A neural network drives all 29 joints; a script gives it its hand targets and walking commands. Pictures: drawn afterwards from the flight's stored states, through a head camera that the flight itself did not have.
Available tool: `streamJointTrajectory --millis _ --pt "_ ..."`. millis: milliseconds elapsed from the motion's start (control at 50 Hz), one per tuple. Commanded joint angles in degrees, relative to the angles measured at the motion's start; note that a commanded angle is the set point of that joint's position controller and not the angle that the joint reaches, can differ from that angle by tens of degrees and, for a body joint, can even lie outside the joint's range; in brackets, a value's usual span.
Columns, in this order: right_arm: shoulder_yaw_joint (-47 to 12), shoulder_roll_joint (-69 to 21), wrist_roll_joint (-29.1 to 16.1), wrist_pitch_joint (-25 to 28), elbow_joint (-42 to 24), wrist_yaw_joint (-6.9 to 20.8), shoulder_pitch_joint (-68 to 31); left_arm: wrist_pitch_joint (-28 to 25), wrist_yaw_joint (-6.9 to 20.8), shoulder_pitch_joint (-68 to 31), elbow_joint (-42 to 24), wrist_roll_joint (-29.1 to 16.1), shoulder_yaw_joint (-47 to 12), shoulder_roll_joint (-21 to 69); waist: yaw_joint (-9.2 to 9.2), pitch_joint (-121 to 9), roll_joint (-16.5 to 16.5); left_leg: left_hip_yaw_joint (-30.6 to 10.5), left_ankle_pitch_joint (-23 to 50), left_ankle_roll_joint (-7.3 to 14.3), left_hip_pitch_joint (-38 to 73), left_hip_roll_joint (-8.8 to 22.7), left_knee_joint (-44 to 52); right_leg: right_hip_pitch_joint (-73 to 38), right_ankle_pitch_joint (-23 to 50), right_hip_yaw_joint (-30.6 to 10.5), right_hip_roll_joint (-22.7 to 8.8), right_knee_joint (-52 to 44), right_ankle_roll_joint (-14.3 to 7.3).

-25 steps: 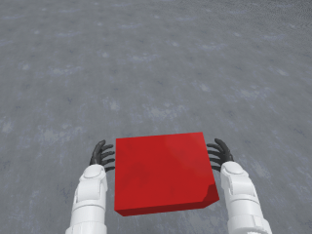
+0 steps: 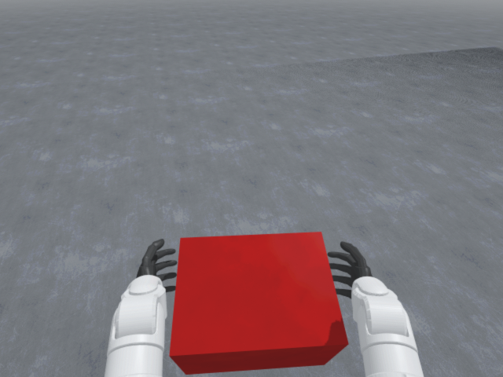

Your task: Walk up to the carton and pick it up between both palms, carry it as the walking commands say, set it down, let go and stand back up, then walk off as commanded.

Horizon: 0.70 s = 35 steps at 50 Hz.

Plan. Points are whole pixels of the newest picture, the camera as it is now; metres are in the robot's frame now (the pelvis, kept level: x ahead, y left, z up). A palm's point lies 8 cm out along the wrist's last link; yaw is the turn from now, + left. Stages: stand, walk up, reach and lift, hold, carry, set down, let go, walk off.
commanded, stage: reach and lift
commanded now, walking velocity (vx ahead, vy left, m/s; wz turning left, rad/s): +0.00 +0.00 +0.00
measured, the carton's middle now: (254, 302) +0.30 +0.03 -0.05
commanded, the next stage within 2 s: hold in 1.40 s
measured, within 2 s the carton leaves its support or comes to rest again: neither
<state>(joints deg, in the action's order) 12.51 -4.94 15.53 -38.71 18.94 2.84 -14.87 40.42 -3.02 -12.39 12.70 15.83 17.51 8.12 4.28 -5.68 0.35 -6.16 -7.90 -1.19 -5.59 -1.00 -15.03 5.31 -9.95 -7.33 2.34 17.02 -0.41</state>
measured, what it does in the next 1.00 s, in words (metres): stands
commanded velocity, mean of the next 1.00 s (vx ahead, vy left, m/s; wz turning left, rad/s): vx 0.00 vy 0.00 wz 0.00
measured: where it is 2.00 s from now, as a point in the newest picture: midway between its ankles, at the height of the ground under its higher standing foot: outside the picture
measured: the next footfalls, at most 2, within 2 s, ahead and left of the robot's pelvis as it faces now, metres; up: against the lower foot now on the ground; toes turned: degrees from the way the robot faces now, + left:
none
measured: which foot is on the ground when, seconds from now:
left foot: down 0.00-1.00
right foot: down 0.00-1.00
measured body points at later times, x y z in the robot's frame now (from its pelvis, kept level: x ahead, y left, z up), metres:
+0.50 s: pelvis -0.01 +0.00 +0.00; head -0.06 +0.00 +0.45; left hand +0.28 +0.19 +0.04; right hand +0.30 -0.16 +0.04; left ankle +0.01 +0.13 -0.75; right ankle -0.01 -0.12 -0.75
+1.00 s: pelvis +0.00 +0.01 +0.00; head -0.04 +0.01 +0.45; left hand +0.29 +0.19 +0.04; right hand +0.29 -0.17 +0.03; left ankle +0.01 +0.13 -0.75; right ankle -0.01 -0.12 -0.75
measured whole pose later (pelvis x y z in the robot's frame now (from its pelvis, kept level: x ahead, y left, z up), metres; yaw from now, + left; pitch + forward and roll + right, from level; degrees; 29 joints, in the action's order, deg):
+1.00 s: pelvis +0.00 +0.01 +0.00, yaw +0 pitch -3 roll +0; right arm 14.1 -5.6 16.2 -41.7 13.2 2.4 -12.9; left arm 42.1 0.0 -12.4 10.7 16.8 15.2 8.1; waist -0.3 -2.5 -0.1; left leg -5.7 -8.1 -0.1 -3.8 -2.0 -15.3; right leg 2.8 -9.8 -7.0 1.3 16.1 0.5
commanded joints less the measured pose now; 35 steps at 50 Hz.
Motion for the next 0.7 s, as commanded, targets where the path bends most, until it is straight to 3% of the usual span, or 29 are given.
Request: streamJointTrajectory --millis 0,180,440,680 --pt "-31.51 -50.99 -16.28 1.97 -5.21 16.56 -32.70 0.69 19.87 -29.71 0.66 -15.66 -34.53 51.59 -0.06 -9.93 -0.44 4.93 10.89 -0.40 6.97 -4.56 0.79 -1.38 9.10 4.41 3.50 -2.90 0.83" --pt "-30.20 -52.01 -15.93 0.06 -4.92 16.27 -33.30 1.61 20.15 -31.87 -1.08 -15.38 -34.67 50.56 -1.35 -9.27 -0.49 4.37 10.19 -0.10 6.89 -4.71 0.11 -3.10 9.38 3.88 3.38 -2.87 0.81" --pt "-28.53 -52.19 -15.64 0.57 -3.95 16.53 -36.97 0.30 20.87 -35.24 1.65 -15.15 -33.87 51.43 -2.83 -10.20 -0.86 4.07 5.24 0.02 5.21 -4.85 -0.48 -2.42 5.89 4.20 3.23 -2.38 0.86" --pt "-28.46 -51.21 -15.74 0.42 -4.51 16.60 -35.24 -0.12 21.04 -34.36 2.27 -15.44 -34.29 52.02 -4.32 -10.74 -0.52 3.76 7.01 -0.10 5.91 -4.79 -0.24 -2.93 8.68 4.28 3.21 -2.45 0.81"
